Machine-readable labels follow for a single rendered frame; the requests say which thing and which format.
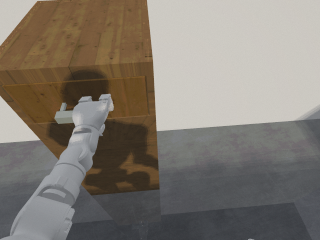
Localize robot left forearm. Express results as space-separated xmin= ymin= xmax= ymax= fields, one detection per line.
xmin=10 ymin=125 xmax=100 ymax=236

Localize robot left hand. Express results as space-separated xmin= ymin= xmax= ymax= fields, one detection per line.
xmin=72 ymin=94 xmax=114 ymax=136

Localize left robot upper arm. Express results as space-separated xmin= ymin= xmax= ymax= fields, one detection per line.
xmin=0 ymin=196 xmax=75 ymax=240

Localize drawer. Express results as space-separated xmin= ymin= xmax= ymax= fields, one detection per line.
xmin=2 ymin=76 xmax=149 ymax=124

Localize cabinet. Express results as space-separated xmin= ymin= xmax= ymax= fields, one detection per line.
xmin=0 ymin=0 xmax=160 ymax=196

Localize handle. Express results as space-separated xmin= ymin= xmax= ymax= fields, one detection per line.
xmin=54 ymin=102 xmax=74 ymax=124

